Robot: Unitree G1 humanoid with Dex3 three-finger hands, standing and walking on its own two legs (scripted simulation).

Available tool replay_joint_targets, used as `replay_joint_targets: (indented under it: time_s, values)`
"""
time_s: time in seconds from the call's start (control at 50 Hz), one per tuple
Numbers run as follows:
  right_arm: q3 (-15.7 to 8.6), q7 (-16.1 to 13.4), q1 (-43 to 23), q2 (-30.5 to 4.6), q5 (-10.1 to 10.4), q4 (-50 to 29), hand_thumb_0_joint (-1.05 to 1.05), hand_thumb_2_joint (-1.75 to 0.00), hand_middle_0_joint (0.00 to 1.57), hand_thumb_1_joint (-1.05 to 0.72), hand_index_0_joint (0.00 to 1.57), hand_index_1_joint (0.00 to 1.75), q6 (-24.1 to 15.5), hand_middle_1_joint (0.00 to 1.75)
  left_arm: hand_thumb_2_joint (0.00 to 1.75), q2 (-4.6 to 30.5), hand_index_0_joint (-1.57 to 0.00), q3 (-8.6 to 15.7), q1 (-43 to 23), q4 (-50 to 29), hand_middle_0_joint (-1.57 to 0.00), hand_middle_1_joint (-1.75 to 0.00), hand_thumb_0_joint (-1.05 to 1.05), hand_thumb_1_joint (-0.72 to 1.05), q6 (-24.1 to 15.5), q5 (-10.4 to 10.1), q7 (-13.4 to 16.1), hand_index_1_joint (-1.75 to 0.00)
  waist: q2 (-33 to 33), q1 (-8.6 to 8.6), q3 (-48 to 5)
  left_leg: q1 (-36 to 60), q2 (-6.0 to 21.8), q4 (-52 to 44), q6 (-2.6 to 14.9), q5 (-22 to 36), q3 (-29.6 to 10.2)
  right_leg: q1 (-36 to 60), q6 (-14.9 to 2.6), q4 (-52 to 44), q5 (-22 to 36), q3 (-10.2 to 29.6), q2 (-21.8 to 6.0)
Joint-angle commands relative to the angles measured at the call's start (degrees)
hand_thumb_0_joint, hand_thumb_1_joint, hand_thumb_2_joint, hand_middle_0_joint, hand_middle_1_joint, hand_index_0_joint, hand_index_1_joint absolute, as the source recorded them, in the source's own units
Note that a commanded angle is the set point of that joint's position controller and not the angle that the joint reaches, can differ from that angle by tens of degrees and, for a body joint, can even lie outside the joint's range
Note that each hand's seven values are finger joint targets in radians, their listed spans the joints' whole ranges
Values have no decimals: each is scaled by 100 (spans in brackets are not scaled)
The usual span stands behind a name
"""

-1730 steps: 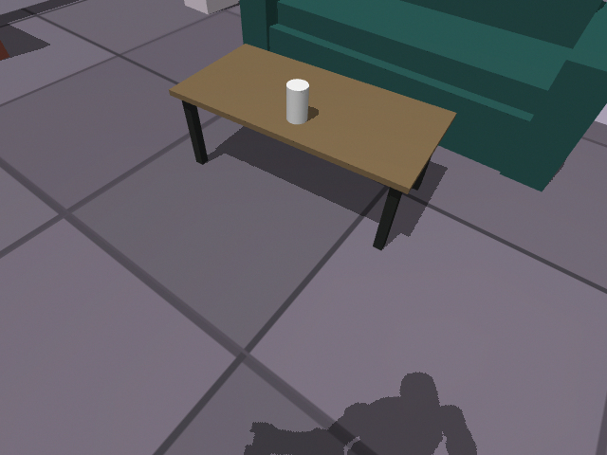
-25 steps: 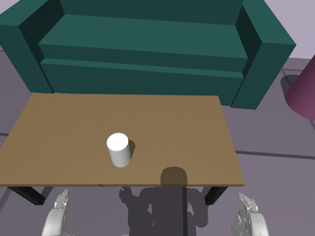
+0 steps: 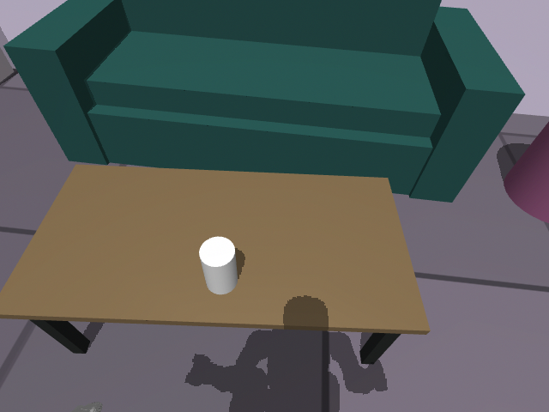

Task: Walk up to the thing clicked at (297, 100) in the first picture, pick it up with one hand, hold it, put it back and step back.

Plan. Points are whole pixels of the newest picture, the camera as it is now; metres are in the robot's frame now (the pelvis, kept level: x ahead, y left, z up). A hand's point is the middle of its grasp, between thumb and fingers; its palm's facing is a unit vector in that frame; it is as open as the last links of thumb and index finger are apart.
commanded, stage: stand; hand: left
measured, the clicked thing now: (219, 266) +0.49 +0.15 -0.28
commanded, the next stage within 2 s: none
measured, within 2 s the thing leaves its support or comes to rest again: neither
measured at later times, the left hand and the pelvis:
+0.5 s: hand out of the picture +0.05 +0.24 -0.13, palm faces +0.01 -0.94 -0.34, open 7.4 cm; pelvis -0.01 +0.00 +0.03, yaw +1 degrees
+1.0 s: hand out of the picture +0.05 +0.24 -0.13, palm faces +0.00 -0.94 -0.34, open 7.4 cm; pelvis -0.01 -0.01 +0.03, yaw +0 degrees
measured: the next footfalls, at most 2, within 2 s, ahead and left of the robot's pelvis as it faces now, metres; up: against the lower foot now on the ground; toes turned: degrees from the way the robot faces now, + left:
none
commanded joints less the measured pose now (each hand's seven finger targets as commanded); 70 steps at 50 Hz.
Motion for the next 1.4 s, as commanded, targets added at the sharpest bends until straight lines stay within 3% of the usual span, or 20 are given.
replay_joint_targets:
  time_s: [0.0,0.12,0.32,0.54,0.6,0.68,0.76,0.88,0.98,1.02,1.08,1.12,1.38]
  values:
    - [-213,-49,-300,-949,51,-189,0,-90,20,-90,20,30,-197,30,90,936,-20,244,-335,-11,-20,-30,0,90,-309,-55,81,-30,82,-39,-455,575,377,-1159,291,1562,-573,494,-444,-1084,1598,463,-356]
    - [-139,-80,-259,-1031,102,346,0,-90,20,-90,20,30,-149,30,90,1016,-20,173,-427,659,-20,-30,0,90,-261,-129,115,-30,64,-73,-422,1023,495,-1667,228,2030,-586,937,-362,-1529,1873,374,-413]
    - [-92,-57,-517,-1059,136,825,0,-90,20,-90,20,30,-100,30,90,1066,-20,105,-631,1363,-20,-30,0,90,-235,-119,80,-30,-8,-45,68,1144,522,-2374,137,1323,-575,1082,-270,-2266,1192,371,-459]
    - [-81,-28,-609,-1103,153,1027,0,-90,20,-90,20,30,-91,30,90,1091,-20,109,-793,1630,-20,-30,0,90,-254,-118,31,-30,32,-34,136,1127,533,-2586,95,1106,-542,1167,-234,-2574,915,403,-482]
    - [-58,-32,-579,-1115,150,1080,0,-90,20,-90,20,30,-105,30,90,1113,-20,116,-887,1630,-20,-30,0,90,-253,-143,26,-30,169,-54,45,1093,560,-2652,87,1225,-542,1333,-250,-2526,1250,416,-505]
    - [-41,-39,-581,-1161,156,1118,0,-90,20,-90,20,30,-99,30,90,1112,-20,111,-888,1679,-20,-30,0,90,-236,-145,16,-30,128,-32,60,1039,571,-2714,93,1079,-546,1319,-247,-2545,1103,396,-484]
    - [-19,-35,-568,-1186,164,1151,0,-90,20,-90,20,30,-109,30,90,1124,-20,106,-897,1716,-20,-30,0,90,-245,-149,12,-30,112,-46,2,1162,585,-2672,96,1322,-523,1350,-240,-2542,1364,414,-508]
    - [-15,-29,-575,-1248,178,1168,0,-90,20,-90,20,30,-94,30,90,1171,-20,108,-917,1751,-20,-30,0,90,-224,-154,1,-30,42,-79,79,1113,573,-2706,95,1085,-527,1218,-236,-2616,1003,407,-482]
    - [24,-36,-529,-1223,177,1188,0,-90,20,-90,20,30,-111,30,90,1176,-20,110,-944,1734,-20,-30,0,90,-235,-178,-6,-30,80,-77,-102,1175,612,-2682,87,1515,-491,1404,-249,-2536,1477,406,-522]
    - [20,-38,-627,-1232,178,1160,0,-90,20,-90,20,30,-122,30,90,1117,-20,99,-940,1736,-20,-30,0,90,-245,-174,1,-30,68,-69,-170,1301,628,-2564,114,1936,-469,1437,-231,-2518,1853,378,-538]
    - [14,-45,-596,-1261,186,1178,0,-90,20,-90,20,30,-119,30,90,1149,-20,108,-958,1749,-20,-30,0,90,-239,-179,4,-30,-3,-83,-188,1328,643,-2610,109,1893,-487,1445,-219,-2538,1738,356,-525]
    - [19,-49,-617,-1246,185,1176,0,-90,20,-90,20,30,-120,30,90,1131,-20,110,-965,1737,-20,-30,0,90,-245,-186,5,-30,7,-75,-276,1439,670,-2545,108,2227,-457,1492,-225,-2492,2068,350,-547]
    - [4,-41,-729,-1302,191,1168,0,-90,20,-90,20,30,-113,30,90,1142,-20,109,-1037,1688,-20,-30,0,90,-252,-188,-6,-30,89,-89,-270,1446,690,-2577,72,2204,-422,1536,-220,-2557,2033,355,-554]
